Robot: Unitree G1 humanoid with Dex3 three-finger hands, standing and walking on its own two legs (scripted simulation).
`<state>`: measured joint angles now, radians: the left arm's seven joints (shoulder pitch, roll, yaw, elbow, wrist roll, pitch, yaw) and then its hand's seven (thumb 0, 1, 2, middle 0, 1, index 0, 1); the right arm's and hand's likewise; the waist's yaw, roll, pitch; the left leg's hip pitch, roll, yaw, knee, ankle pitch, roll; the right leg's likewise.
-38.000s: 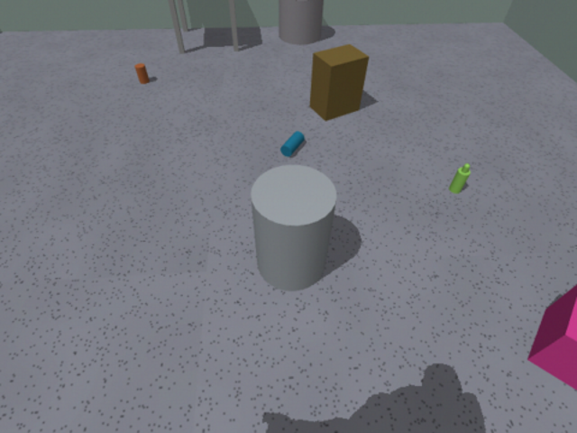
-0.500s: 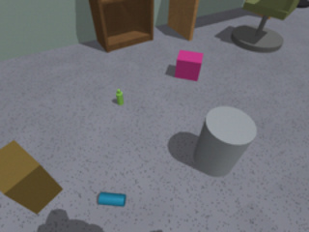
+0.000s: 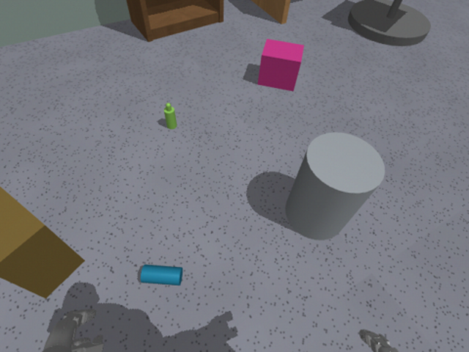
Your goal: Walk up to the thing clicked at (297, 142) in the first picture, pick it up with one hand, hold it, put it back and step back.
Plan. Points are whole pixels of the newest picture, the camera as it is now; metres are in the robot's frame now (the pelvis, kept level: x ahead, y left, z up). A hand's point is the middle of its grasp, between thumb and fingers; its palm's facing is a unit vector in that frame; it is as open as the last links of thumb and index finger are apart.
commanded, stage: rise first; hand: left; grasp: from above
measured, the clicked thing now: (162, 274) +0.46 +0.27 -0.73
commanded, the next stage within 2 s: none
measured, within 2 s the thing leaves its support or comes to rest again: neither
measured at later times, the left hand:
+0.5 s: hand out of the picture +0.14 +0.27 -0.20, palm faces -0.11 -0.90 -0.42, open 13.9 cm
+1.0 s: hand out of the picture +0.14 +0.28 -0.27, palm faces -0.26 -0.81 -0.52, open 14.1 cm
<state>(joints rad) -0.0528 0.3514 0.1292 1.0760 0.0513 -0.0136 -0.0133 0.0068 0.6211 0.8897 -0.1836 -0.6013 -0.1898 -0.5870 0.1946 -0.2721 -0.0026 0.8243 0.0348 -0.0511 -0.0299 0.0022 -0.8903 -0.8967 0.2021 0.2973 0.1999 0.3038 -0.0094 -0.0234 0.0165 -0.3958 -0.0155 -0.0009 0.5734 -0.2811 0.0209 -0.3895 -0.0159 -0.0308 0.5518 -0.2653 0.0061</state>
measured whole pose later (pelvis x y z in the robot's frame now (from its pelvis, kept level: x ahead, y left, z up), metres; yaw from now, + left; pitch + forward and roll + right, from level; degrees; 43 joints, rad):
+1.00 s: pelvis -0.02 +0.00 -0.13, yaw -1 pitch +24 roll -2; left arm 0.21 0.41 0.14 0.47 0.30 0.16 -0.02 0.00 -0.56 0.96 -0.12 -1.05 -0.11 -1.05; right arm 0.18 -0.26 -0.01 0.54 0.01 -0.20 -0.02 0.01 -0.91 -0.90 0.21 0.30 0.20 0.30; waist -0.03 0.00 -0.16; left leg -1.19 0.00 -0.02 1.39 -0.61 0.02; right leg -1.17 -0.01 -0.05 1.34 -0.58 0.00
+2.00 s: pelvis -0.09 +0.01 -0.41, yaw -7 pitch +33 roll -10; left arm -0.80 0.90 0.22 1.27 1.23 -0.46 0.20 0.00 -0.50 1.02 -0.07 -0.97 -0.07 -0.97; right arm 0.12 -0.29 0.03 0.73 -0.12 0.01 0.13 0.00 -0.88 -0.90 0.20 0.30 0.20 0.30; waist -0.14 -0.02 -0.05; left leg -2.25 0.01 -0.09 2.35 -0.68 0.05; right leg -2.17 -0.02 -0.12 2.23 -0.64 0.01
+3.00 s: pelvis -0.08 +0.01 -0.44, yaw -10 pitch +33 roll -11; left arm -0.92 1.00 0.22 1.39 1.35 -0.48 0.33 0.00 -0.50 0.97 -0.11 -1.00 -0.11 -0.99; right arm 0.09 -0.29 0.10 0.70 -0.17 0.03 0.15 0.00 -0.92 -0.91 0.20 0.30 0.20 0.30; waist -0.21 -0.05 0.02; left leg -2.33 0.01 -0.13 2.47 -0.73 0.05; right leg -2.25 0.00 -0.15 2.33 -0.67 0.01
